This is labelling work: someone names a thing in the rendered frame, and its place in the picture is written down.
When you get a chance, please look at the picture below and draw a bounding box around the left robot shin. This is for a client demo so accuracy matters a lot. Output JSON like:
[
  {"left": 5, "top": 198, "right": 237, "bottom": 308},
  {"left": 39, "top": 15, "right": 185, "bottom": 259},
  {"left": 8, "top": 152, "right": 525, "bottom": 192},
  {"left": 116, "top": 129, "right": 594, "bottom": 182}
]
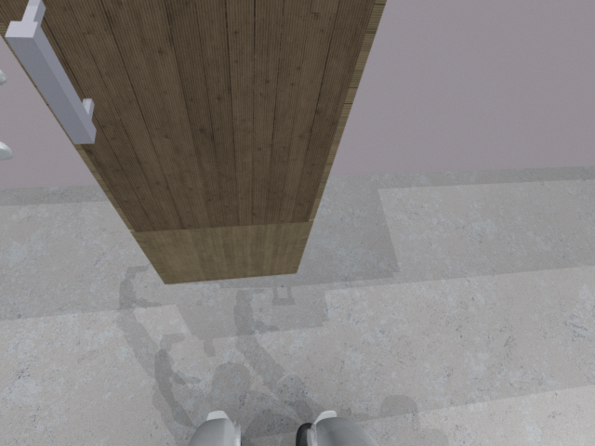
[{"left": 206, "top": 411, "right": 229, "bottom": 421}]

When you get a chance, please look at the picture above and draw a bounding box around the cupboard door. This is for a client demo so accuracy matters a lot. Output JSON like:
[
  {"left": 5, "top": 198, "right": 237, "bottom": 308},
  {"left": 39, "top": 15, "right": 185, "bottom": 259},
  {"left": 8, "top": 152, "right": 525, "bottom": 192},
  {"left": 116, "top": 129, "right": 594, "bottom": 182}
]
[{"left": 0, "top": 0, "right": 376, "bottom": 232}]

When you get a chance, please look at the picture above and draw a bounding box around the handle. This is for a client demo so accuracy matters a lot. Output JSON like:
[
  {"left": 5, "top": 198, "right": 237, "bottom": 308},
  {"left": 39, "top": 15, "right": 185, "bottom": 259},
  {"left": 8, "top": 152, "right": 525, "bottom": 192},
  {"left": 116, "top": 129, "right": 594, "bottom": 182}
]
[{"left": 5, "top": 0, "right": 97, "bottom": 144}]

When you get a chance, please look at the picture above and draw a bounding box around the right robot thigh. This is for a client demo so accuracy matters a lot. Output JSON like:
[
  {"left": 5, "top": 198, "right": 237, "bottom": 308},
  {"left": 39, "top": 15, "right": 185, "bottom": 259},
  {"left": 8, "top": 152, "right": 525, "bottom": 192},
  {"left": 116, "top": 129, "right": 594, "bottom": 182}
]
[{"left": 307, "top": 417, "right": 378, "bottom": 446}]

